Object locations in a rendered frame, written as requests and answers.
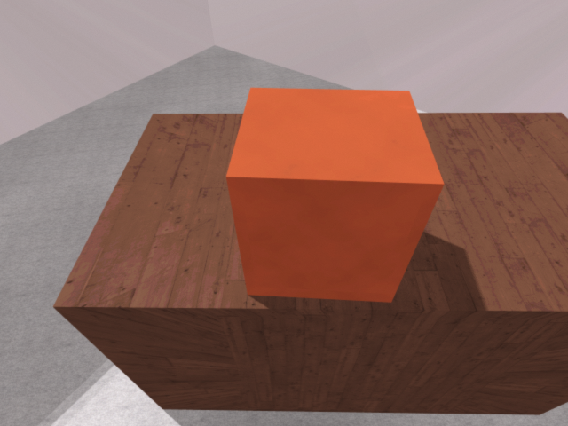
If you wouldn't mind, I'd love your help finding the pedestal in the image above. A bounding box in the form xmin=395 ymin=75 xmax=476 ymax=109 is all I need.
xmin=53 ymin=113 xmax=568 ymax=415

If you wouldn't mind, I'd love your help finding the carton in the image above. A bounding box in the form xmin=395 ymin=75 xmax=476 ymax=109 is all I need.
xmin=226 ymin=88 xmax=444 ymax=303

